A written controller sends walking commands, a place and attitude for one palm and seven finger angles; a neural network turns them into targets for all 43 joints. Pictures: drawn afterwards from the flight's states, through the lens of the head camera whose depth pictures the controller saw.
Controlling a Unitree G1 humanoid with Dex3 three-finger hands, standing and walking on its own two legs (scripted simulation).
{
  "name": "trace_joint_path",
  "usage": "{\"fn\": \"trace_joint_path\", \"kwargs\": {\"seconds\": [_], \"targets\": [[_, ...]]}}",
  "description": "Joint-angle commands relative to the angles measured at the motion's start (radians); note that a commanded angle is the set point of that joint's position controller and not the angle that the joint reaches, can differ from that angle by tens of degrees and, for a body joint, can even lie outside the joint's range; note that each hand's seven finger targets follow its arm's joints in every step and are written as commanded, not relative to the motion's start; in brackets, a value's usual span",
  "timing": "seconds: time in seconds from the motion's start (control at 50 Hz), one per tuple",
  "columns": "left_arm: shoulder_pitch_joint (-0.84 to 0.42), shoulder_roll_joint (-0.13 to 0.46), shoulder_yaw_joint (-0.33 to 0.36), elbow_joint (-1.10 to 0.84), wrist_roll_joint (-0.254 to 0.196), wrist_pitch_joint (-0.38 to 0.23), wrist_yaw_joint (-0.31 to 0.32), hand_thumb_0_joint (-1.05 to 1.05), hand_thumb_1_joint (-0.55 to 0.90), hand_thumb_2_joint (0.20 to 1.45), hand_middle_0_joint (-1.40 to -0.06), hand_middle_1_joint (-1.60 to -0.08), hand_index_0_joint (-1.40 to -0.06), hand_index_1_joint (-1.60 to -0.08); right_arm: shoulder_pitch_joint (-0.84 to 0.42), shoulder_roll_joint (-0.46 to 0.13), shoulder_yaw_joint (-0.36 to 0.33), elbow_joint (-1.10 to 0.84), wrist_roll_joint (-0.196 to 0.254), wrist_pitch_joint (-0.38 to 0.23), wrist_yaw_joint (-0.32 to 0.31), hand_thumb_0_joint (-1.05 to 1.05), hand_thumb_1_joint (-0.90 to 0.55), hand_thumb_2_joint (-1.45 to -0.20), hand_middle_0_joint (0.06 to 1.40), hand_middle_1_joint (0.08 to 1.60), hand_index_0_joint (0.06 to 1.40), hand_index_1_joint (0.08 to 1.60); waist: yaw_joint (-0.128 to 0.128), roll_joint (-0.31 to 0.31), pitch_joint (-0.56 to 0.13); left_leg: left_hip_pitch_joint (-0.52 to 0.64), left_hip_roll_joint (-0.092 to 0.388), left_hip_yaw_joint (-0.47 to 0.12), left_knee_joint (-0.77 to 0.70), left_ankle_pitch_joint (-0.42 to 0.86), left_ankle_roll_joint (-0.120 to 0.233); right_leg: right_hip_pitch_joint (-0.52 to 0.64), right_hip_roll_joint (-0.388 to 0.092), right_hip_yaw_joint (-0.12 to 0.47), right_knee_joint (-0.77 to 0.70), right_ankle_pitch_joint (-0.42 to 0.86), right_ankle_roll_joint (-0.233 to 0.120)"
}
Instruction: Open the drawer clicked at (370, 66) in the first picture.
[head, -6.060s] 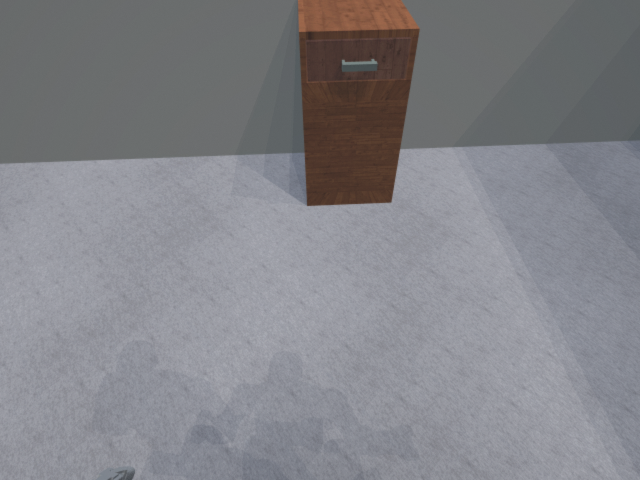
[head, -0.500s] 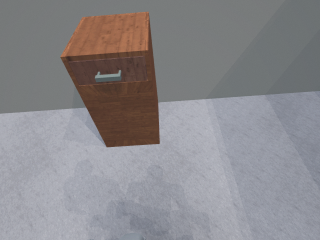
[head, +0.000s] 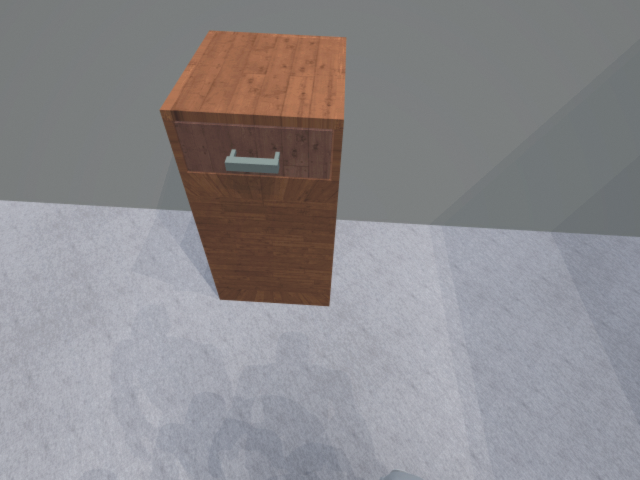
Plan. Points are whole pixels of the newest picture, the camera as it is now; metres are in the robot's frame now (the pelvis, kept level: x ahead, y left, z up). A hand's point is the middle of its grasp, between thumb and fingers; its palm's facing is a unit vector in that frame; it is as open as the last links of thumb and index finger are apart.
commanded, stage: take the last steps up to it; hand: left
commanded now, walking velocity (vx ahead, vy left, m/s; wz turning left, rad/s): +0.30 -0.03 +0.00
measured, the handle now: (253, 159) +0.79 +0.20 -0.09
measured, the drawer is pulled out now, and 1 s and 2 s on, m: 0.00 0.00 0.00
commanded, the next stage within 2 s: come to a stop and stand still in 0.56 s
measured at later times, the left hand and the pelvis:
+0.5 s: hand out of the picture +0.14 +0.14 -0.18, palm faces +0.10 -0.98 -0.16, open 7.3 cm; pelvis +0.16 -0.03 +0.00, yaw +1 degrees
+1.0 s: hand (240, 363) +0.33 +0.16 -0.17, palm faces +0.03 -0.96 -0.28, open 7.3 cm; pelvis +0.28 -0.04 -0.01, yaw +0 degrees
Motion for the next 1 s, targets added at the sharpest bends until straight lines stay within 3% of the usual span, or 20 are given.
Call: {"fn": "trace_joint_path", "kwargs": {"seconds": [0.0, 0.04, 0.08, 0.1, 0.12, 0.14, 0.18, 0.26, 0.42, 0.5, 0.52, 0.54, 0.56, 0.62, 0.7, 0.76, 0.88, 0.9, 0.94, 0.98], "targets": [[-0.135, 0.029, 0.013, -0.105, 0.0, -0.038, -0.005, 0.0, 0.9, 0.9, -0.2, -0.3, -0.2, -0.3, 0.06, -0.185, -0.048, -0.007, -0.004, -0.019, -0.016, 0.0, -0.9, -0.9, 0.2, 0.3, 0.2, 0.3, -0.04, 0.145, 0.109, -0.074, 0.273, -0.14, -0.076, 0.333, 0.149, 0.002, 0.021, -0.036, -0.164, 0.011, -0.014], [-0.069, 0.038, 0.022, -0.083, 0.001, -0.046, -0.005, 0.0, 0.9, 0.9, -0.2, -0.3, -0.2, -0.3, 0.04, -0.184, -0.049, 0.0, -0.005, -0.017, -0.017, 0.0, -0.9, -0.9, 0.2, 0.3, 0.2, 0.3, -0.002, 0.132, 0.082, -0.121, 0.258, -0.127, -0.002, 0.333, 0.129, 0.148, 0.052, -0.055, -0.257, 0.052, -0.032], [0.172, 0.101, 0.042, -0.004, 0.008, -0.065, 0.002, 0.0, 0.9, 0.9, -0.2, -0.3, -0.2, -0.3, 0.028, -0.165, -0.046, 0.001, 0.007, -0.021, -0.011, 0.0, -0.9, -0.9, 0.2, 0.3, 0.2, 0.3, 0.106, 0.015, -0.03, -0.255, 0.161, -0.034, 0.318, 0.339, 0.07, 0.497, 0.034, -0.005, -0.367, 0.103, -0.066], [0.302, 0.198, 0.066, 0.033, 0.015, -0.078, 0.016, 0.0, 0.9, 0.9, -0.2, -0.3, -0.2, -0.3, 0.06, -0.095, -0.036, -0.019, 0.018, -0.03, 0.0, 0.0, -0.9, -0.9, 0.2, 0.3, 0.2, 0.3, 0.138, -0.242, -0.126, -0.475, 0.044, 0.053, 0.625, 0.027, 0.024, 0.692, -0.221, 0.335, -0.477, 0.072, -0.156], [0.331, 0.237, 0.069, 0.036, -0.004, -0.074, 0.023, 0.0, 0.9, 0.9, -0.2, -0.3, -0.2, -0.3, 0.042, -0.113, -0.039, -0.05, 0.021, -0.02, 0.0, 0.0, -0.9, -0.9, 0.2, 0.3, 0.2, 0.3, 0.126, -0.304, -0.147, -0.55, 0.017, -0.003, 0.856, -0.266, 0.027, 0.644, -0.35, 0.559, -0.622, 0.001, -0.227], [0.25, 0.215, 0.065, 0.019, -0.006, -0.07, 0.027, 0.0, 0.9, 0.9, -0.2, -0.3, -0.2, -0.3, -0.039, -0.112, -0.045, -0.056, 0.017, -0.013, 0.004, 0.0, -0.9, -0.9, 0.2, 0.3, 0.2, 0.3, 0.124, -0.239, -0.071, -0.599, 0.063, -0.07, 0.954, -0.219, 0.033, 0.516, -0.338, 0.573, -0.68, -0.187, -0.238], [0.082, 0.119, 0.038, -0.026, 0.0, -0.068, 0.035, 0.0, 0.9, 0.9, -0.2, -0.3, -0.2, -0.3, -0.076, -0.093, -0.051, -0.057, 0.003, -0.003, 0.014, 0.0, -0.9, -0.9, 0.2, 0.3, 0.2, 0.3, 0.045, -0.082, 0.057, -0.597, 0.127, -0.076, 0.948, -0.045, 0.024, 0.29, -0.266, 0.385, -0.702, -0.237, -0.196], [0.031, 0.054, 0.024, -0.041, 0.009, -0.083, 0.04, 0.0, 0.9, 0.9, -0.2, -0.3, -0.2, -0.3, 0.021, -0.048, -0.047, -0.024, -0.009, 0.03, 0.022, 0.0, -0.9, -0.9, 0.2, 0.3, 0.2, 0.3, -0.031, -0.101, 0.049, -0.482, 0.139, -0.017, 0.78, 0.046, -0.018, 0.164, -0.172, 0.132, -0.726, -0.054, -0.163], [0.121, 0.104, 0.03, 0.01, 0.01, -0.088, 0.031, 0.0, 0.9, 0.9, -0.2, -0.3, -0.2, -0.3, -0.171, -0.057, -0.037, -0.111, 0.002, 0.0, 0.039, 0.0, -0.9, -0.9, 0.2, 0.3, 0.2, 0.3, 0.026, -0.098, 0.05, -0.462, 0.105, 0.045, 0.367, 0.052, -0.018, 0.336, -0.177, 0.105, -0.661, 0.125, -0.2], [0.112, 0.085, 0.027, 0.015, 0.001, -0.07, 0.033, 0.0, 0.9, 0.9, -0.2, -0.3, -0.2, -0.3, -0.062, -0.09, -0.037, -0.072, 0.0, -0.018, 0.028, 0.0, -0.9, -0.9, 0.2, 0.3, 0.2, 0.3, -0.037, -0.02, 0.028, -0.14, 0.062, 0.082, 0.164, 0.139, -0.008, 0.212, -0.103, 0.032, -0.477, 0.125, -0.144], [0.12, 0.052, 0.022, 0.007, 0.001, -0.065, 0.029, 0.0, 0.9, 0.9, -0.2, -0.3, -0.2, -0.3, 0.044, -0.157, -0.051, -0.047, -0.003, -0.024, 0.019, 0.0, -0.9, -0.9, 0.2, 0.3, 0.2, 0.3, -0.076, 0.134, -0.017, -0.005, 0.155, -0.065, 0.096, 0.109, 0.031, 0.117, -0.026, -0.015, -0.272, 0.047, -0.111], [0.138, -0.005, 0.013, -0.015, -0.005, -0.064, 0.024, 0.0, 0.9, 0.9, -0.2, -0.3, -0.2, -0.3, 0.126, -0.253, -0.072, -0.036, -0.013, -0.021, 0.009, 0.0, -0.9, -0.9, 0.2, 0.3, 0.2, 0.3, -0.09, 0.341, -0.044, 0.078, 0.376, -0.351, -0.032, 0.082, 0.126, -0.044, 0.086, -0.11, -0.006, -0.222, -0.064], [0.102, 0.013, 0.009, -0.043, 0.005, -0.064, 0.029, 0.0, 0.9, 0.9, -0.2, -0.3, -0.2, -0.3, 0.145, -0.258, -0.069, -0.031, -0.007, -0.011, 0.001, 0.0, -0.9, -0.9, 0.2, 0.3, 0.2, 0.3, -0.099, 0.299, -0.055, 0.04, 0.43, -0.441, -0.098, -0.001, 0.18, -0.094, 0.088, -0.022, 0.17, -0.314, -0.07], [0.06, 0.018, 0.016, -0.026, 0.006, -0.062, 0.017, 0.0, 0.9, 0.9, -0.2, -0.3, -0.2, -0.3, -0.019, -0.148, -0.041, -0.074, 0.002, -0.018, -0.008, 0.0, -0.9, -0.9, 0.2, 0.3, 0.2, 0.3, -0.038, 0.118, 0.035, -0.15, 0.365, -0.293, -0.131, 0.02, 0.181, -0.11, -0.001, 0.055, 0.284, -0.133, -0.069], [0.142, -0.05, -0.004, 0.02, -0.003, -0.029, 0.035, 0.0, 0.9, 0.9, -0.2, -0.3, -0.2, -0.3, -0.101, -0.104, -0.014, -0.075, 0.006, -0.03, -0.027, 0.0, -0.9, -0.9, 0.2, 0.3, 0.2, 0.3, 0.025, 0.084, -0.038, -0.176, 0.279, -0.048, -0.037, 0.724, 0.147, 0.095, 0.005, 0.056, 0.037, -0.031, -0.017], [0.134, -0.027, -0.008, 0.022, -0.005, -0.01, 0.048, 0.0, 0.9, 0.9, -0.2, -0.3, -0.2, -0.3, -0.123, -0.135, -0.019, -0.061, 0.01, -0.009, -0.033, 0.0, -0.9, -0.9, 0.2, 0.3, 0.2, 0.3, 0.02, 0.117, -0.059, -0.135, 0.287, -0.018, 0.011, 0.821, 0.139, 0.163, 0.029, 0.024, -0.126, -0.003, -0.01], [0.098, 0.06, 0.024, -0.032, 0.005, 0.007, 0.049, 0.0, 0.9, 0.9, -0.2, -0.3, -0.2, -0.3, -0.131, -0.173, -0.06, -0.059, 0.007, 0.047, -0.031, 0.0, -0.9, -0.9, 0.2, 0.3, 0.2, 0.3, 0.027, 0.13, 0.009, -0.189, 0.26, -0.022, 0.146, 0.622, 0.082, 0.23, 0.034, 0.015, -0.305, 0.2, -0.036], [0.103, 0.096, 0.031, -0.037, 0.009, 0.0, 0.05, 0.0, 0.9, 0.9, -0.2, -0.3, -0.2, -0.3, -0.126, -0.158, -0.064, -0.066, 0.01, 0.052, -0.029, 0.0, -0.9, -0.9, 0.2, 0.3, 0.2, 0.3, 0.027, 0.048, -0.014, -0.229, 0.196, 0.018, 0.227, 0.462, 0.039, 0.281, -0.019, 0.078, -0.348, 0.485, -0.05], [0.114, 0.181, 0.046, -0.041, 0.006, -0.015, 0.058, 0.0, 0.9, 0.9, -0.2, -0.3, -0.2, -0.3, -0.085, -0.085, -0.058, -0.077, 0.021, 0.07, -0.019, 0.0, -0.9, -0.9, 0.2, 0.3, 0.2, 0.3, 0.031, -0.255, -0.105, -0.355, 0.003, 0.07, 0.561, -0.254, -0.031, 0.384, -0.272, 0.324, -0.44, 1.032, -0.218], [0.065, 0.161, 0.043, -0.056, 0.003, -0.01, 0.067, 0.0, 0.9, 0.9, -0.2, -0.3, -0.2, -0.3, -0.126, -0.105, -0.065, -0.082, 0.022, 0.087, -0.023, 0.0, -0.9, -0.9, 0.2, 0.3, 0.2, 0.3, 0.028, -0.167, -0.116, -0.413, -0.005, -0.089, 0.828, -0.307, -0.025, 0.369, -0.279, 0.308, -0.452, 1.008, -0.27]]}}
